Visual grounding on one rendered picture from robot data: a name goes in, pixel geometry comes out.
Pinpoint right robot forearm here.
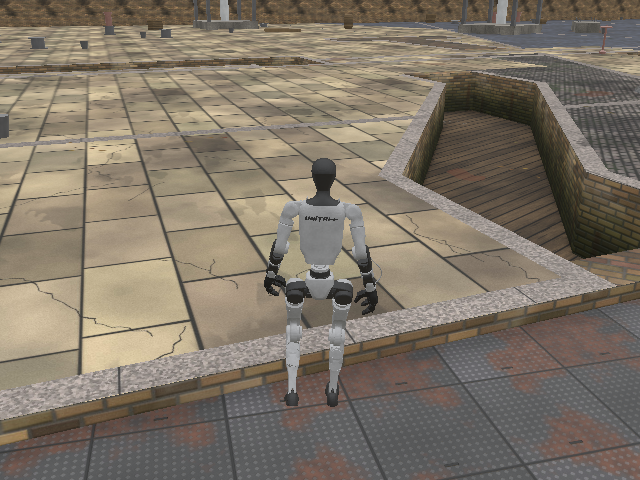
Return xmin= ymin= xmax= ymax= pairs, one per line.
xmin=357 ymin=245 xmax=376 ymax=292

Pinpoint left robot forearm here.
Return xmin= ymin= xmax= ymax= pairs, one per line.
xmin=266 ymin=239 xmax=284 ymax=278

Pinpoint humanoid robot torso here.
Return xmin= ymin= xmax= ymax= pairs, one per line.
xmin=299 ymin=196 xmax=346 ymax=300

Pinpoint right robot upper arm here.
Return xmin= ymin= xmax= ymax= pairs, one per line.
xmin=343 ymin=202 xmax=367 ymax=260

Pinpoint robot left hand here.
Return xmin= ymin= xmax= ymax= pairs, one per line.
xmin=264 ymin=275 xmax=286 ymax=296

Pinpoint robot left shin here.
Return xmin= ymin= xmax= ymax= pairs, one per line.
xmin=286 ymin=325 xmax=300 ymax=394

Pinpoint robot right hand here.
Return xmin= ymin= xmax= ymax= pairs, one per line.
xmin=354 ymin=289 xmax=378 ymax=315

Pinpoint left robot upper arm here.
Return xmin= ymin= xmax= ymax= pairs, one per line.
xmin=273 ymin=200 xmax=302 ymax=255

